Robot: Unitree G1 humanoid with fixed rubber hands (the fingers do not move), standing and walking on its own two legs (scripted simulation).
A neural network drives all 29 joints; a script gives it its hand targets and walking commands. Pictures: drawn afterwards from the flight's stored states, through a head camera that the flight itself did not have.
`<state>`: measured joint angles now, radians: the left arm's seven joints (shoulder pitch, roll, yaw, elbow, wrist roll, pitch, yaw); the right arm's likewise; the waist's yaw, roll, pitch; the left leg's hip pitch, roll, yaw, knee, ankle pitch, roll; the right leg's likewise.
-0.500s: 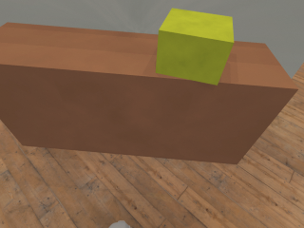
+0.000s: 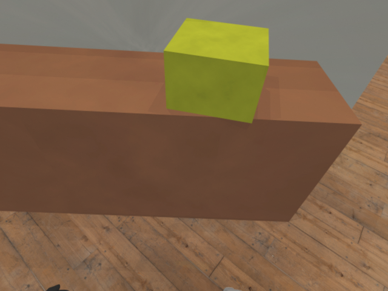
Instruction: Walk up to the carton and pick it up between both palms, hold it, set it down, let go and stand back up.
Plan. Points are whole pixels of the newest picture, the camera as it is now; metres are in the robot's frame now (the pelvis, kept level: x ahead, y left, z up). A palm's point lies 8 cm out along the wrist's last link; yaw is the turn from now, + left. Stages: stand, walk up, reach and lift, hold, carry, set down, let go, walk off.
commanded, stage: walk up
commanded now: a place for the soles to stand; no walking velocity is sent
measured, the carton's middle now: (217, 68) +0.78 -0.04 +0.09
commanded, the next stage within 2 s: none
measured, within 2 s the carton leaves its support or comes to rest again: neither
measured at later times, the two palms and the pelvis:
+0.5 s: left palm out of the picture +0.15 +0.31 -0.09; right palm out of the picture +0.15 -0.32 -0.04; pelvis +0.07 +0.01 +0.01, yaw +0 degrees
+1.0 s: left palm (73, 285) +0.17 +0.25 -0.08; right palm (366, 273) +0.21 -0.37 -0.07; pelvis +0.10 -0.05 +0.01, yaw +1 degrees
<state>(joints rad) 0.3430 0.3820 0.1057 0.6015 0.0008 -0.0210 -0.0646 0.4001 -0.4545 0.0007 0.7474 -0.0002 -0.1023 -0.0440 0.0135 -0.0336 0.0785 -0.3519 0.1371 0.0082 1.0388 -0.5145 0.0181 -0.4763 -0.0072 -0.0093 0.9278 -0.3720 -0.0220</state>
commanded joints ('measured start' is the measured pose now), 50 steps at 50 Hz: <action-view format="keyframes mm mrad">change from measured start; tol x16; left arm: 1 78 364 90 1 3 -39 45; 18 -9 122 3 -91 19 -12 20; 32 30 271 68 23 41 12 19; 36 306 271 86 115 48 -22 42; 40 36 405 94 -18 40 -28 65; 50 -24 282 26 -9 9 -37 75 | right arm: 1 -58 -275 -114 -34 -11 7 -13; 13 -117 -194 -107 -26 9 -21 3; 18 202 -320 -160 63 -30 -52 -40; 35 -197 -296 -142 -93 -33 5 -3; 50 -31 -173 -104 6 -9 -6 1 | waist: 1 64 -95 34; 14 56 -164 -98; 19 -53 255 -173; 26 -4 161 71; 34 27 216 -16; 37 143 -243 -88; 50 -52 -68 -186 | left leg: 1 -492 -102 -82 358 57 25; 13 -266 -75 68 -174 101 20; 16 177 -132 95 -430 266 34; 18 422 102 -356 -557 102 116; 19 333 275 -718 -704 -65 178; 20 247 299 -758 -747 -208 214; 33 -131 167 -304 -615 -202 207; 38 -501 -179 -24 205 -89 8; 47 -214 -93 -13 -93 3 38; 50 98 -140 34 -394 177 60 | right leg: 1 289 -265 789 -683 -213 -87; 5 330 -237 478 -492 390 -117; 14 201 -203 287 -412 251 -229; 17 -99 -75 95 -21 201 -122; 20 -340 5 101 288 -184 -18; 31 -137 -70 31 97 -105 2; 35 258 -25 -32 -187 -37 -40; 39 221 -290 721 -651 -332 -129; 47 303 -273 427 -341 581 -199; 50 151 -179 224 -168 558 -167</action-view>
